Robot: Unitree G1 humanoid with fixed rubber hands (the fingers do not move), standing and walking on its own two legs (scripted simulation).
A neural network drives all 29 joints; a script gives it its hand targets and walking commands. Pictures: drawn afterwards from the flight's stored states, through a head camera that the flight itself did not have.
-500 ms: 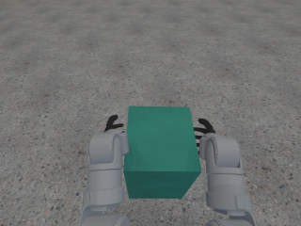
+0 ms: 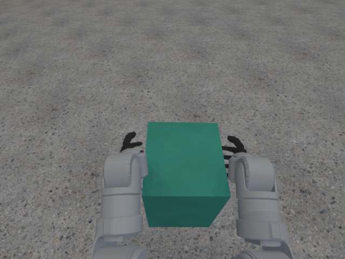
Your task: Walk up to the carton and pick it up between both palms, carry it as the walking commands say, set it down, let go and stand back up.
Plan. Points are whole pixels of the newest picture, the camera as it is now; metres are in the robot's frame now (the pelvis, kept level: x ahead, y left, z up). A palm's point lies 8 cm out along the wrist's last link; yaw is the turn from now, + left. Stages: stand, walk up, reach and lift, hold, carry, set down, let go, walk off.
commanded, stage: carry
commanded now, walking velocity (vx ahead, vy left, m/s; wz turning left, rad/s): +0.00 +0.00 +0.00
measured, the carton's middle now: (180, 178) +0.33 +0.02 +0.00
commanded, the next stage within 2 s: hold in 1.16 s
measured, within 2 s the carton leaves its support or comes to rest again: neither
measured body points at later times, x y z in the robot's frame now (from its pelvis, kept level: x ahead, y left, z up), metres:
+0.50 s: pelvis -0.01 +0.00 +0.00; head -0.03 -0.01 +0.45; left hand +0.31 +0.13 +0.03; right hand +0.31 -0.12 +0.02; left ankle +0.05 +0.10 -0.73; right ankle +0.06 -0.15 -0.73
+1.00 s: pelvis +0.00 +0.00 +0.00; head -0.04 -0.01 +0.45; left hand +0.33 +0.12 +0.06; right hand +0.31 -0.14 +0.04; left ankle +0.05 +0.10 -0.73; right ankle +0.06 -0.15 -0.73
